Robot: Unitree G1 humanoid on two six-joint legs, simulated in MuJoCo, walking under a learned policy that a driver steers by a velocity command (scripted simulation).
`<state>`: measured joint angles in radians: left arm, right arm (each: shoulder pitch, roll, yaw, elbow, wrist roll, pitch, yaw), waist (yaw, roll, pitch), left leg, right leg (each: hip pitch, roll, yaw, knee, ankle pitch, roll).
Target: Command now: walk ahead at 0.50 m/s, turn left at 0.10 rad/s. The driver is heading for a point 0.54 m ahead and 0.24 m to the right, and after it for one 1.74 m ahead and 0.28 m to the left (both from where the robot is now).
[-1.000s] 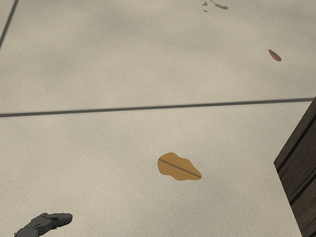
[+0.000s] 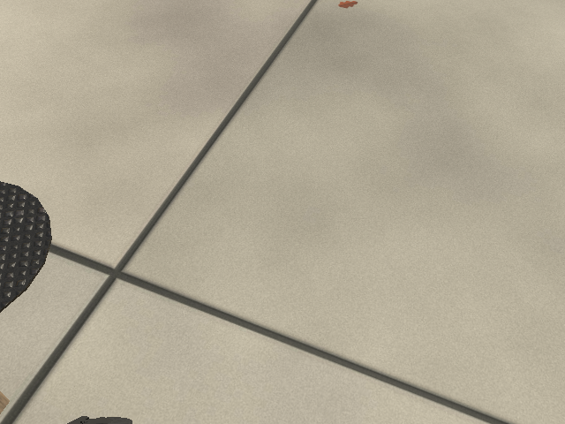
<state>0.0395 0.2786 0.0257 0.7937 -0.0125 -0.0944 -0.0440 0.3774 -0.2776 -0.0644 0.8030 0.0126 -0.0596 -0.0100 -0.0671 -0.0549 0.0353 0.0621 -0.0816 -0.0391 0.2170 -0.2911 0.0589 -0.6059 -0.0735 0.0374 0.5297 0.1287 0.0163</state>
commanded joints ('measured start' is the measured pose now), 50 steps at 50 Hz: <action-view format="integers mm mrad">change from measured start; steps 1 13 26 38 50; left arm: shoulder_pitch -79 166 155 198 244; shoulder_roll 115 147 179 120 334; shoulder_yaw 30 43 74 70 126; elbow -75 9 -23 -105 -172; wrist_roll -1 17 -13 -7 18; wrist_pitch -20 -4 95 150 150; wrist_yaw -17 7 78 74 55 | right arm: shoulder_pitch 11 -88 -243 -276 -284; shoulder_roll -167 -106 -128 -136 -92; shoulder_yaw -45 -20 -24 -23 -21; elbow -23 -110 -143 -134 -132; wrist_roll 2 -27 -15 -37 -47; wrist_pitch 4 -23 -16 43 62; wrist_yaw -14 -16 -6 -35 -14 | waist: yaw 28 50 49 71 83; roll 133 -12 -73 215 -280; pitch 44 -87 -99 -117 -75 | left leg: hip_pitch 17 -588 -368 -226 -749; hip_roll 324 149 52 343 90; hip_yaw -122 -45 -58 -97 163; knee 15 861 202 64 707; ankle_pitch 391 -82 255 383 -363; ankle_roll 118 -83 -106 179 -138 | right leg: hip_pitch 3 482 409 75 587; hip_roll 4 -126 -22 42 -310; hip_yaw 7 255 345 -1 481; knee -36 -248 -69 504 -192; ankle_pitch -90 367 -48 -536 165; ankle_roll -42 -287 -153 85 -325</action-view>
